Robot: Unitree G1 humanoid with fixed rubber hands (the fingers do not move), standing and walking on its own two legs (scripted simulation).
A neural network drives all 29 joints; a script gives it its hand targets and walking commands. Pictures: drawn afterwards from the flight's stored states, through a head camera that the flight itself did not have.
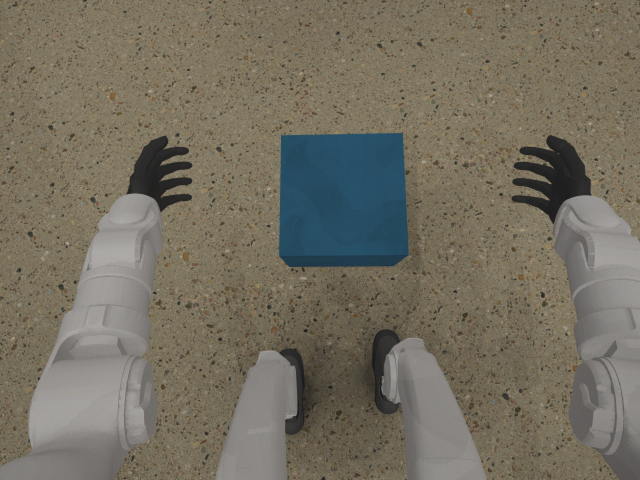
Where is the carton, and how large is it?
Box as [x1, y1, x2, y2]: [279, 133, 408, 266]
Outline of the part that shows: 402,133 281,135 279,255 289,266 394,265 408,254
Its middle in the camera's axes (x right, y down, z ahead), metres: +0.06 -0.08 +0.98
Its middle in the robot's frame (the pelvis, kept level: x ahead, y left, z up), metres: +0.56 -0.04 -0.58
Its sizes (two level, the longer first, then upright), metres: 0.288 0.286 0.212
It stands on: the floor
